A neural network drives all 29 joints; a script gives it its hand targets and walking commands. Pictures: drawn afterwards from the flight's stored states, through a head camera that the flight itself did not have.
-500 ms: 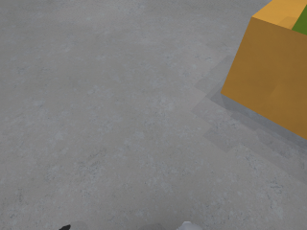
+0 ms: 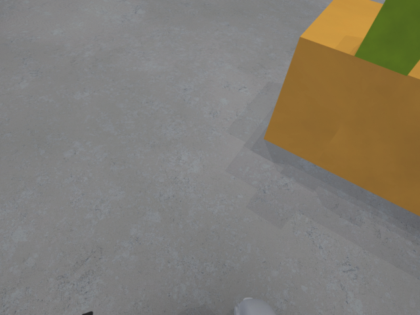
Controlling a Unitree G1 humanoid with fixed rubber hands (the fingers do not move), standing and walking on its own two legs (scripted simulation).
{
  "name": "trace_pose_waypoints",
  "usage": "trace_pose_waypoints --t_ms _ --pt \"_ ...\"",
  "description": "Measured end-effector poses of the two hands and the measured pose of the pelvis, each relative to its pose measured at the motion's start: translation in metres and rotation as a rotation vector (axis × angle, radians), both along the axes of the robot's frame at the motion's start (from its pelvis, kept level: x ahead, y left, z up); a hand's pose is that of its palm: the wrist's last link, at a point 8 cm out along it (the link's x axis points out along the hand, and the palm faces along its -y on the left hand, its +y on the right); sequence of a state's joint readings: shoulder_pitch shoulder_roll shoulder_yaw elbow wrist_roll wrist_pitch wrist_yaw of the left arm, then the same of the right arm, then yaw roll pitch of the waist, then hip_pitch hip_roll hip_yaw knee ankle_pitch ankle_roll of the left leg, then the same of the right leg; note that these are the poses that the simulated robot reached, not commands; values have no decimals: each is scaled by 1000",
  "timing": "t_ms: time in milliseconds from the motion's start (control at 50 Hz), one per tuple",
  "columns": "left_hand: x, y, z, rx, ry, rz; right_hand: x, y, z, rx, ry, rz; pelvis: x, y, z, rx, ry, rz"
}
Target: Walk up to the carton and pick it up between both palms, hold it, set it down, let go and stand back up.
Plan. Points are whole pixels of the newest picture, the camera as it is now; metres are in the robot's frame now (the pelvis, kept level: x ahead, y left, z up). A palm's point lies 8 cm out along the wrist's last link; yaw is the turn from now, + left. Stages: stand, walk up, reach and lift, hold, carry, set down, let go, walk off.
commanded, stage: walk up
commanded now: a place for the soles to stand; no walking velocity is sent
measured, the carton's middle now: (404, 25) +1.12 -0.71 +0.06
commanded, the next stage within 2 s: none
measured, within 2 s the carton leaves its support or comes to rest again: neither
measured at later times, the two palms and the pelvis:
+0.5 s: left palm (120, 240) +0.30 +0.23 -0.14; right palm (376, 266) +0.25 -0.34 -0.08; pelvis +0.18 -0.03 -0.01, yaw -9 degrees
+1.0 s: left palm (157, 179) +0.48 +0.17 -0.15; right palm (375, 208) +0.39 -0.39 -0.08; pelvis +0.33 -0.08 -0.02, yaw -16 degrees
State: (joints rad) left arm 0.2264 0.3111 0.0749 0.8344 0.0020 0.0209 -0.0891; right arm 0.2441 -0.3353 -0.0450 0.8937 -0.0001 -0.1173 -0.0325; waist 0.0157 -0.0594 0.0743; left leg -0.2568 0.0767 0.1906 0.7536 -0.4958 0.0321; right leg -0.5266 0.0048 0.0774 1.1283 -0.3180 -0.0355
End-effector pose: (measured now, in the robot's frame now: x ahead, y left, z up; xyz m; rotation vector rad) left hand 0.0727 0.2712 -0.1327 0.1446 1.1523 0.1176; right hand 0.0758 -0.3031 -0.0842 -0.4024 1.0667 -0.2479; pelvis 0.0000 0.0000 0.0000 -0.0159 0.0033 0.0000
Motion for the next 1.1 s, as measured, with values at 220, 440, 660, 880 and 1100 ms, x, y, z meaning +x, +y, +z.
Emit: trace_pose_waypoints --t_ms 220,440,660,880,1100 --pt "107 -31 2 49 5 -81 47 -31 -30 76 92 -102 90 -33 -10 11 5 -83" --pt "195 -35 -9 35 -20 -147 173 -31 6 16 -192 -83 156 -25 -11 -13 -13 -161" --pt "297 -75 -15 14 -37 -175 152 -60 -18 9 82 -200 236 -57 -16 16 24 -169" --pt "366 -101 -1 71 -17 -238 254 -93 -5 40 -51 -238 305 -85 -5 -15 -16 -259" --pt "436 -121 -16 18 -43 -279 298 -99 4 -23 -119 -264 359 -91 -12 -9 -32 -290"
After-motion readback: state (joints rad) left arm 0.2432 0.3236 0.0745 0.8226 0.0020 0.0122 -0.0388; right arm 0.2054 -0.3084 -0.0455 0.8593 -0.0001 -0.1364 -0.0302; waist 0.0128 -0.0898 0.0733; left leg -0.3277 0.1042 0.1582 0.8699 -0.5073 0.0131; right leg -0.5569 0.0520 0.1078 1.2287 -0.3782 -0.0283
